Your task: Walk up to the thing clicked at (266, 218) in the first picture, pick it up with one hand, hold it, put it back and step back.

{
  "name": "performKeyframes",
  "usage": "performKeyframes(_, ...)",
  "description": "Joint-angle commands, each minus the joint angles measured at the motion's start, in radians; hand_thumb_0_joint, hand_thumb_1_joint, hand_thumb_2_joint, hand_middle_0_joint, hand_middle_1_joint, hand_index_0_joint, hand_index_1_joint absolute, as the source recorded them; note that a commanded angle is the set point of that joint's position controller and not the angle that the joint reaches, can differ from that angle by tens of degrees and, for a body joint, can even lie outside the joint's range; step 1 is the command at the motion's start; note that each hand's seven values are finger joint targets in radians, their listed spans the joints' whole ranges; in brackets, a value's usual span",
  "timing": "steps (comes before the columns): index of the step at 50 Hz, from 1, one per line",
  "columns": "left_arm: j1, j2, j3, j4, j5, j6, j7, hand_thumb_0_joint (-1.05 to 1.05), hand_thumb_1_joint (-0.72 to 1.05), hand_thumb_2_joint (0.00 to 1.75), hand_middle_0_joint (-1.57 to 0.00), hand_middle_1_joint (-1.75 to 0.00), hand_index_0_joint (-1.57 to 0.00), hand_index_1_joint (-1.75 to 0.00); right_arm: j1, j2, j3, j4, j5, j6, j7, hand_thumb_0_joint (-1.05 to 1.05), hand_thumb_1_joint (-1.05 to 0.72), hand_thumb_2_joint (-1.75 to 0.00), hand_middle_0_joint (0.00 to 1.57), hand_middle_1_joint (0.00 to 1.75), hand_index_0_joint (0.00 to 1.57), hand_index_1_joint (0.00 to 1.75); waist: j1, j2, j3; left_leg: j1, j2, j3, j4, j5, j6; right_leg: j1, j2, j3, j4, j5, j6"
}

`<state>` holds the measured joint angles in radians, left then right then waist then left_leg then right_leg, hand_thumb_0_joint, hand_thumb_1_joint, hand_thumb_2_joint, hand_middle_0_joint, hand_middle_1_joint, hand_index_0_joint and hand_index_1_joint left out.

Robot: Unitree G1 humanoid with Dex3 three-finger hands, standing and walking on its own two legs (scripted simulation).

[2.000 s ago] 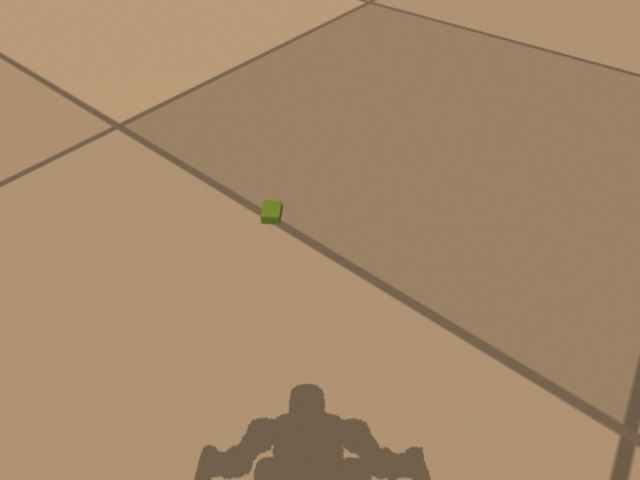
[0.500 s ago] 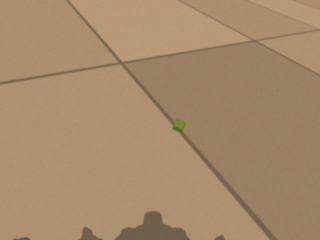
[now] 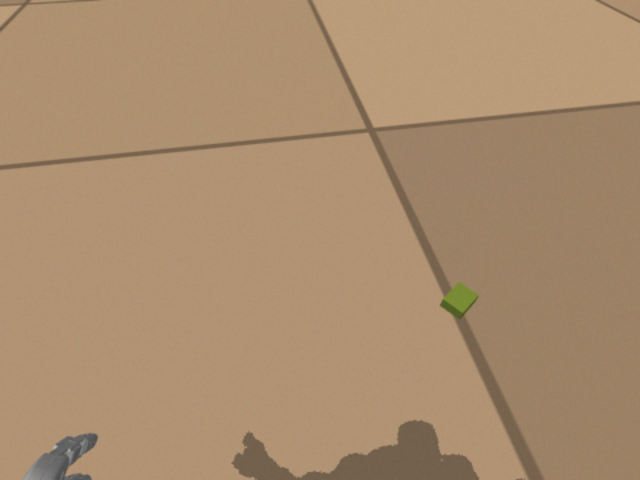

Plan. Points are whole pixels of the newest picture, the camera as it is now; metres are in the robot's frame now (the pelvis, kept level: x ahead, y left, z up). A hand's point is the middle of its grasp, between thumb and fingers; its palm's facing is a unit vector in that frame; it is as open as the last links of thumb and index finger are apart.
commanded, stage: walk up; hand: left
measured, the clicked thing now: (459, 300) +0.86 -0.45 -0.72
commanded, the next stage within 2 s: none
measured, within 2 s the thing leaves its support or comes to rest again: neither
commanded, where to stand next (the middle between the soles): +0.79 -0.90 m, yaw +47 degrees
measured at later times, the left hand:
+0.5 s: hand (273, 448) +0.21 +0.09 -0.15, palm faces +0.13 -0.95 -0.28, open 7.4 cm
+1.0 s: hand (404, 397) +0.28 -0.11 -0.13, palm faces +0.44 -0.81 -0.39, open 7.4 cm
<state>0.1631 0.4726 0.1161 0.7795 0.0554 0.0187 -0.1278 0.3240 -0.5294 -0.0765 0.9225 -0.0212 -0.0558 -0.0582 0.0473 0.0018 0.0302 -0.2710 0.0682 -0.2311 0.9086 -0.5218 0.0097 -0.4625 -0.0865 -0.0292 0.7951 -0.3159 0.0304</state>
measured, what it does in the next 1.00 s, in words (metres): walks ahead, turning left: left foot, then right foot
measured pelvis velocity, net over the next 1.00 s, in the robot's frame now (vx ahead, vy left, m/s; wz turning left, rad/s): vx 0.39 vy -0.39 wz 0.50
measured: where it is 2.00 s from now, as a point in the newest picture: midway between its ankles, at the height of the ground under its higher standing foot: (566, 353)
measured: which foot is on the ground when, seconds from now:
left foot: up 0.00-0.30, down 0.32-0.70, up 0.72-1.00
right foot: down 0.00-0.34, up 0.36-0.66, down 0.68-1.00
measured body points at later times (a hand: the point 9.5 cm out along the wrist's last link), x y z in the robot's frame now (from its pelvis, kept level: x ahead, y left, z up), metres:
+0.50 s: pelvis +0.21 -0.17 +0.00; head +0.24 -0.14 +0.45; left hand +0.20 +0.14 -0.13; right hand +0.35 -0.49 -0.08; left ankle +0.24 -0.02 -0.70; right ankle +0.21 -0.30 -0.61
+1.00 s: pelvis +0.39 -0.39 +0.01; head +0.41 -0.34 +0.45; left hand +0.26 -0.07 -0.11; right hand +0.62 -0.65 -0.07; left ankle +0.43 -0.29 -0.69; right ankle +0.39 -0.46 -0.70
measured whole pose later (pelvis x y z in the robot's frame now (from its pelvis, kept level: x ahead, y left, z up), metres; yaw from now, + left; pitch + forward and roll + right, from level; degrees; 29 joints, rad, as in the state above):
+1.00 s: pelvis +0.39 -0.39 +0.01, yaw +29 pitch +0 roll +0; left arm 0.31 0.47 0.11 0.71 0.07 0.08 -0.06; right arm 0.33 -0.45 -0.03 0.89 0.00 -0.11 -0.09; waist 0.09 -0.07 0.09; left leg -0.50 -0.02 0.13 0.77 -0.26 0.08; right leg -0.29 -0.01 -0.18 0.73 -0.45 -0.08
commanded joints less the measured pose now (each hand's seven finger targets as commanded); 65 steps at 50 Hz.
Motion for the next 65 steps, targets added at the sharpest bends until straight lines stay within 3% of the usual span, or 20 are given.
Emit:
performKeyframes(1,0.023,0.359,0.095,-0.104,-0.021,-0.039,0.036,0.0,0.9,0.9,-0.2,-0.3,-0.2,-0.3,-0.051,-0.207,-0.045,-0.095,0.003,-0.036,-0.021,0.0,-0.9,-0.9,0.2,0.3,0.2,0.3,0.05,-0.348,0.029,-0.563,-0.003,0.215,0.486,0.045,0.044,0.317,-0.369,0.687,-0.696,-0.506,-0.168)
performKeyframes(5,0.005,0.188,0.043,-0.061,-0.01,-0.035,0.05,0.0,0.9,0.9,-0.2,-0.3,-0.2,-0.3,0.088,-0.157,-0.028,-0.031,0.022,-0.021,0.019,0.0,-0.9,-0.9,0.2,0.3,0.2,0.3,-0.009,-0.243,0.031,-0.368,0.016,0.22,0.257,0.238,0.063,0.27,-0.123,0.063,-0.424,0.204,-0.085)
performKeyframes(11,0.083,0.153,0.027,-0.111,0.013,-0.028,0.044,0.0,0.9,0.9,-0.2,-0.3,-0.2,-0.3,-0.052,-0.099,0.007,-0.137,0.034,-0.018,0.026,0.0,-0.9,-0.9,0.2,0.3,0.2,0.3,0.049,-0.179,0.062,-0.283,-0.041,0.383,-0.16,0.375,0.047,0.295,-0.123,-0.075,-0.415,0.499,-0.095)
performKeyframes(15,0.049,0.157,0.029,-0.181,0.001,-0.009,0.054,0.0,0.9,0.9,-0.2,-0.3,-0.2,-0.3,0.315,-0.132,-0.028,-0.058,0.034,-0.011,-0.019,0.0,-0.9,-0.9,0.2,0.3,0.2,0.3,-0.108,-0.055,-0.123,0.277,-0.109,0.392,-0.327,0.537,0.094,0.111,-0.064,-0.137,0.05,0.668,-0.038)
performKeyframes(16,0.084,0.127,0.018,-0.197,0.003,-0.013,0.062,0.0,0.9,0.9,-0.2,-0.3,-0.2,-0.3,0.381,-0.181,-0.051,-0.048,0.028,-0.009,-0.039,0.0,-0.9,-0.9,0.2,0.3,0.2,0.3,-0.144,0.007,-0.161,0.446,-0.031,0.243,-0.336,0.523,0.152,-0.052,-0.019,-0.124,0.232,0.499,-0.004)
performKeyframes(17,0.12,0.084,0.016,-0.215,0.011,-0.009,0.065,0.0,0.9,0.9,-0.2,-0.3,-0.2,-0.3,0.391,-0.24,-0.078,-0.075,0.019,-0.008,-0.057,0.0,-0.9,-0.9,0.2,0.3,0.2,0.3,-0.159,0.16,-0.174,0.57,0.221,-0.168,-0.394,0.413,0.296,-0.332,0.071,-0.069,0.516,-0.215,0.037)
performKeyframes(19,0.165,0.255,0.048,-0.217,0.01,0.03,0.057,0.0,0.9,0.9,-0.2,-0.3,-0.2,-0.3,0.213,-0.32,-0.101,-0.172,0.069,-0.017,-0.088,0.0,-0.9,-0.9,0.2,0.3,0.2,0.3,-0.101,-0.011,-0.22,0.43,0.526,-0.633,-0.604,-0.001,0.418,-0.392,0.009,0.212,0.83,-0.241,0.078)
performKeyframes(25,0.122,0.19,0.054,-0.186,-0.001,0.045,0.022,0.0,0.9,0.9,-0.2,-0.3,-0.2,-0.3,0.015,-0.25,-0.035,-0.148,0.018,-0.059,-0.068,0.0,-0.9,-0.9,0.2,0.3,0.2,0.3,-0.003,0.073,0.001,-0.21,0.173,0.004,-0.501,0.147,0.229,-0.087,-0.069,0.176,0.459,-0.07,0.01)
performKeyframes(31,0.097,0.155,0.064,-0.191,0.0,0.047,0.005,0.0,0.9,0.9,-0.2,-0.3,-0.2,-0.3,0.006,-0.322,-0.068,-0.128,-0.019,-0.064,-0.04,0.0,-0.9,-0.9,0.2,0.3,0.2,0.3,-0.015,0.208,-0.044,-0.296,0.105,0.019,-0.444,0.007,0.192,0.088,-0.004,0.023,0.084,-0.118,-0.026)
performKeyframes(34,0.411,0.186,0.1,-0.079,0.007,0.047,0.035,0.0,0.9,0.9,-0.2,-0.3,-0.2,-0.3,-0.131,-0.216,-0.038,-0.152,-0.024,-0.041,-0.055,0.0,-0.9,-0.9,0.2,0.3,0.2,0.3,0.202,-0.011,-0.123,-0.557,0.007,0.165,-0.03,0.008,0.108,0.47,0.06,-0.045,-0.172,-0.012,-0.032)
performKeyframes(35,0.473,0.276,0.118,-0.081,0.026,0.036,0.047,0.0,0.9,0.9,-0.2,-0.3,-0.2,-0.3,-0.117,-0.097,0.0,-0.159,-0.013,-0.036,-0.061,0.0,-0.9,-0.9,0.2,0.3,0.2,0.3,0.258,-0.334,-0.077,-0.731,-0.147,0.264,0.326,-0.101,0.056,0.449,-0.122,0.261,-0.369,-0.232,-0.064)
performKeyframes(36,0.241,0.368,0.121,-0.148,0.016,0.022,0.061,0.0,0.9,0.9,-0.2,-0.3,-0.2,-0.3,-0.06,-0.098,-0.013,-0.169,-0.01,-0.034,-0.082,0.0,-0.9,-0.9,0.2,0.3,0.2,0.3,0.104,-0.423,-0.031,-0.791,-0.137,0.237,0.451,-0.134,0.024,0.365,-0.293,0.671,-0.593,-0.285,-0.172)
performKeyframes(37,0.077,0.405,0.134,-0.196,-0.012,0.014,0.073,0.0,0.9,0.9,-0.2,-0.3,-0.2,-0.3,-0.019,-0.148,-0.032,-0.134,-0.029,-0.032,-0.094,0.0,-0.9,-0.9,0.2,0.3,0.2,0.3,0.014,-0.362,0.008,-0.73,-0.013,0.202,0.454,-0.061,0.022,0.284,-0.373,0.788,-0.621,-0.381,-0.248)
performKeyframes(41,0.042,0.228,0.082,-0.16,0.002,0.012,0.08,0.0,0.9,0.9,-0.2,-0.3,-0.2,-0.3,0.092,-0.159,-0.03,-0.008,0.025,-0.039,-0.065,0.0,-0.9,-0.9,0.2,0.3,0.2,0.3,-0.032,-0.252,0.063,-0.492,-0.013,0.235,0.252,0.084,0.041,0.19,-0.147,0.223,-0.348,0.033,-0.226)
performKeyframes(44,0.06,0.163,0.058,-0.17,0.009,0.008,0.074,0.0,0.9,0.9,-0.2,-0.3,-0.2,-0.3,0.129,-0.123,-0.018,-0.001,0.022,-0.046,-0.05,0.0,-0.9,-0.9,0.2,0.3,0.2,0.3,-0.012,-0.252,0.043,-0.392,-0.043,0.312,0.058,0.097,0.051,0.237,-0.134,0.157,-0.323,0.211,-0.301)
performKeyframes(49,-0.014,0.138,0.022,-0.234,0.009,0.03,0.062,0.0,0.9,0.9,-0.2,-0.3,-0.2,-0.3,0.351,-0.134,-0.029,0.023,0.03,-0.052,-0.065,0.0,-0.9,-0.9,0.2,0.3,0.2,0.3,-0.103,-0.099,-0.093,0.11,-0.066,0.316,-0.331,0.448,0.082,0.102,-0.088,0.03,-0.081,0.311,-0.226)
performKeyframes(52,0.138,0.118,0.008,-0.234,0.008,0.047,0.069,0.0,0.9,0.9,-0.2,-0.3,-0.2,-0.3,0.304,-0.308,-0.084,-0.084,-0.005,-0.044,-0.098,0.0,-0.9,-0.9,0.2,0.3,0.2,0.3,-0.081,0.099,-0.167,0.353,0.398,-0.501,-0.516,0.202,0.239,-0.3,0.04,0.089,0.364,-0.239,-0.042)
performKeyframes(53,0.151,0.204,0.028,-0.223,0.02,0.057,0.075,0.0,0.9,0.9,-0.2,-0.3,-0.2,-0.3,0.242,-0.326,-0.085,-0.112,0.024,-0.042,-0.1,0.0,-0.9,-0.9,0.2,0.3,0.2,0.3,-0.075,0.001,-0.133,0.27,0.458,-0.53,-0.532,0.216,0.301,-0.306,0.01,0.138,0.469,-0.267,-0.02)
performKeyframes(60,0.14,0.218,0.056,-0.168,0.003,0.063,0.055,0.0,0.9,0.9,-0.2,-0.3,-0.2,-0.3,0.13,-0.27,-0.063,-0.13,0.016,-0.054,-0.072,0.0,-0.9,-0.9,0.2,0.3,0.2,0.3,-0.041,0.093,-0.003,-0.134,0.189,-0.082,-0.4,0.216,0.242,-0.136,-0.022,0.142,0.45,-0.111,-0.025)
performKeyframes(65,0.101,0.201,0.053,-0.17,-0.008,0.077,0.04,0.0,0.9,0.9,-0.2,-0.3,-0.2,-0.3,0.08,-0.34,-0.085,-0.137,-0.017,-0.043,-0.06,0.0,-0.9,-0.9,0.2,0.3,0.2,0.3,-0.045,0.235,0.021,-0.282,0.146,-0.089,-0.424,-0.15,0.219,-0.101,-0.006,0.082,0.33,-0.141,-0.019)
